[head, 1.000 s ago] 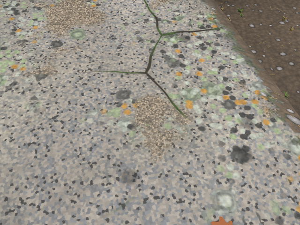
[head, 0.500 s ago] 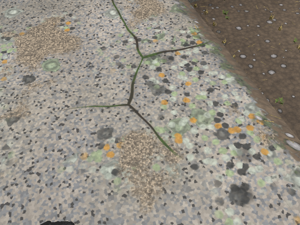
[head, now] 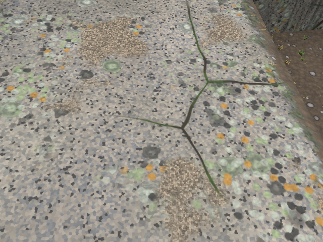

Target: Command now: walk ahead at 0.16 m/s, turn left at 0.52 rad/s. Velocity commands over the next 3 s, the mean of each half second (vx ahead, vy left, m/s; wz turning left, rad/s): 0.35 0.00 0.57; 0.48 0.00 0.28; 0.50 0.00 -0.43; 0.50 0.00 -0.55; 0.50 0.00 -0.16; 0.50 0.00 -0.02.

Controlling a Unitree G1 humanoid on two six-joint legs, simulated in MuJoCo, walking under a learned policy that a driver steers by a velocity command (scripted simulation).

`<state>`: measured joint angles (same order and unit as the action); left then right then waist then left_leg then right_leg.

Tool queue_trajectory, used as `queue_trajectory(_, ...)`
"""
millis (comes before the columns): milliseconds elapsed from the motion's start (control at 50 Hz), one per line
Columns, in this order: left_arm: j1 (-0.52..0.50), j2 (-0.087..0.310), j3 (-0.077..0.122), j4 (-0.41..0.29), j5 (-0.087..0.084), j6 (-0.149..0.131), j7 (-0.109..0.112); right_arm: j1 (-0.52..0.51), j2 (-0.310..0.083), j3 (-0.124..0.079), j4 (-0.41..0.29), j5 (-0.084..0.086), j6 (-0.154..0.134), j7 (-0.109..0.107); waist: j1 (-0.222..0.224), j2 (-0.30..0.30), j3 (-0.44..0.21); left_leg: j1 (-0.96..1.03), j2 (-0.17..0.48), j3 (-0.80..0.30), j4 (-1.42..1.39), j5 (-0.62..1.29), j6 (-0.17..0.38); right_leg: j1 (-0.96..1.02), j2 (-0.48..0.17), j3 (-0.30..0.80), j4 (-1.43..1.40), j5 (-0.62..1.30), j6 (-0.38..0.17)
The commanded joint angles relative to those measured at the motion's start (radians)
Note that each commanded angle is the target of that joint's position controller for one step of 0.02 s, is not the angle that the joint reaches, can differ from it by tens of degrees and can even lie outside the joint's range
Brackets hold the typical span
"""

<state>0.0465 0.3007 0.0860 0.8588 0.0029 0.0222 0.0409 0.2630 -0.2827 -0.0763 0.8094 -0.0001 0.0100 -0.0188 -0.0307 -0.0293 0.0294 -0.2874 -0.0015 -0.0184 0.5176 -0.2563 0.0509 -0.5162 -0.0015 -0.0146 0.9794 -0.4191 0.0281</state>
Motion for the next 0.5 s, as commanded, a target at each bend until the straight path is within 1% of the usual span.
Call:
queue_trajectory(20,-0.065,0.098,0.032,-0.062,-0.006,-0.033,-0.007,0.000,-0.146,-0.032,-0.064,0.022,-0.032,-0.016,0.011,0.158,-0.057,0.202,0.228,-0.387,-0.322,-0.226,0.152,-0.206,-0.030,0.076,0.028,0.129,-0.006)
queue_trajectory(40,-0.081,0.094,0.033,-0.065,-0.012,-0.047,-0.014,0.019,-0.142,-0.030,-0.062,0.015,-0.036,-0.021,0.005,0.163,-0.049,0.231,0.225,-0.391,-0.338,-0.223,0.152,-0.216,-0.027,0.080,-0.029,0.169,-0.006)
queue_trajectory(60,-0.096,0.092,0.033,-0.065,-0.013,-0.061,-0.019,0.035,-0.147,-0.032,-0.060,0.010,-0.042,-0.026,-0.003,0.160,-0.048,0.259,0.221,-0.385,-0.342,-0.188,0.150,-0.216,-0.024,0.085,-0.091,0.202,-0.004)
queue_trajectory(80,-0.111,0.085,0.031,-0.065,-0.011,-0.074,-0.024,0.048,-0.156,-0.036,-0.058,0.010,-0.047,-0.029,-0.011,0.155,-0.046,0.275,0.215,-0.374,-0.341,-0.149,0.150,-0.206,-0.020,0.088,-0.157,0.227,0.001)
queue_trajectory(100,-0.122,0.075,0.028,-0.064,-0.009,-0.085,-0.029,0.054,-0.165,-0.039,-0.056,0.012,-0.050,-0.030,-0.016,0.156,-0.045,0.277,0.206,-0.360,-0.337,-0.120,0.150,-0.183,-0.016,0.088,-0.222,0.246,0.007)
queue_trajectory(140,-0.135,0.061,0.021,-0.063,-0.012,-0.098,-0.038,0.057,-0.180,-0.045,-0.057,0.016,-0.052,-0.030,-0.025,0.169,-0.039,0.244,0.191,-0.347,-0.332,-0.100,0.157,-0.118,-0.003,0.081,-0.321,0.260,0.020)
queue_trajectory(180,-0.146,0.061,0.016,-0.068,-0.018,-0.107,-0.046,0.059,-0.192,-0.050,-0.059,0.019,-0.050,-0.024,-0.035,0.178,-0.026,0.195,0.184,-0.357,-0.326,-0.115,0.165,-0.060,0.005,0.075,-0.387,0.253,0.027)
queue_trajectory(240,-0.150,0.075,0.012,-0.076,-0.027,-0.123,-0.056,0.061,-0.196,-0.053,-0.064,0.024,-0.046,-0.015,-0.041,0.178,-0.018,0.142,0.179,-0.397,-0.301,-0.144,0.167,0.026,0.016,0.074,-0.463,0.230,0.021)
queue_trajectory(280,-0.116,0.095,0.015,-0.071,-0.033,-0.136,-0.059,0.050,-0.188,-0.050,-0.071,0.023,-0.042,-0.010,-0.022,0.184,-0.027,0.115,0.172,-0.431,-0.275,-0.144,0.158,0.116,0.021,0.074,-0.509,0.233,0.007)
queue_trajectory(300,-0.080,0.101,0.018,-0.061,-0.034,-0.143,-0.059,0.037,-0.177,-0.047,-0.076,0.024,-0.040,-0.009,0.001,0.184,-0.032,0.094,0.158,-0.437,-0.249,-0.144,0.148,0.181,0.022,0.068,-0.547,0.253,-0.003)
queue_trajectory(320,-0.025,0.108,0.023,-0.043,-0.032,-0.148,-0.057,0.024,-0.156,-0.039,-0.084,0.024,-0.038,-0.009,0.033,0.176,-0.045,0.057,0.129,-0.431,-0.203,-0.143,0.128,0.275,0.020,0.059,-0.589,0.276,-0.015)
queue_trajectory(340,0.060,0.130,0.032,-0.020,-0.028,-0.151,-0.051,0.011,-0.117,-0.027,-0.093,0.021,-0.038,-0.009,0.075,0.159,-0.072,-0.024,0.089,-0.403,-0.118,-0.153,0.098,0.416,-0.023,0.079,-0.607,0.272,-0.035)
queue_trajectory(360,0.206,0.179,0.045,0.007,-0.013,-0.151,-0.042,0.000,-0.047,-0.006,-0.109,0.011,-0.042,-0.006,0.130,0.040,-0.156,-0.167,0.015,-0.299,0.135,-0.235,0.047,0.629,-0.183,0.240,-0.623,0.167,-0.090)
queue_trajectory(380,0.296,0.280,0.065,0.029,0.006,-0.138,-0.042,0.021,-0.016,0.004,-0.168,0.031,-0.056,-0.005,0.110,-0.224,-0.184,-0.445,-0.093,-0.152,0.403,-0.378,0.006,0.773,-0.387,0.631,-0.740,-0.147,-0.229)
queue_trajectory(400,0.253,0.231,0.055,0.022,-0.003,-0.140,-0.049,0.037,-0.112,-0.013,-0.162,0.044,-0.065,-0.006,0.100,-0.193,-0.102,-0.563,-0.004,-0.154,0.567,-0.337,-0.005,0.721,-0.430,0.723,-0.774,-0.297,-0.267)
queue_trajectory(420,0.206,0.155,0.035,-0.003,-0.011,-0.139,-0.048,0.015,-0.161,-0.027,-0.150,0.040,-0.064,-0.004,0.100,-0.143,-0.030,-0.590,0.031,-0.152,0.627,-0.248,-0.008,0.664,-0.378,0.602,-0.775,-0.243,-0.234)
queue_trajectory(440,0.165,0.116,0.022,-0.015,-0.009,-0.136,-0.046,0.017,-0.154,-0.030,-0.136,0.032,-0.060,-0.002,0.084,-0.112,-0.007,-0.569,0.053,-0.136,0.641,-0.169,-0.015,0.614,-0.326,0.485,-0.782,-0.127,-0.198)
queue_trajectory(460,0.140,0.093,0.014,-0.016,-0.006,-0.131,-0.044,-0.002,-0.141,-0.030,-0.143,0.025,-0.060,0.001,0.076,-0.102,0.017,-0.561,0.077,-0.130,0.632,-0.109,-0.020,0.570,-0.301,0.399,-0.791,-0.010,-0.182)
queue_trajectory(480,0.132,0.080,0.007,-0.014,-0.001,-0.129,-0.041,-0.022,-0.121,-0.027,-0.154,0.027,-0.059,0.009,0.070,-0.098,0.029,-0.535,0.101,-0.123,0.616,-0.062,-0.024,0.527,-0.277,0.316,-0.805,0.097,-0.168)
queue_trajectory(500,0.136,0.081,0.006,-0.010,0.003,-0.130,-0.039,-0.033,-0.100,-0.023,-0.163,0.030,-0.059,0.015,0.072,-0.097,0.028,-0.517,0.108,-0.104,0.607,-0.022,-0.030,0.503,-0.258,0.250,-0.819,0.178,-0.164)
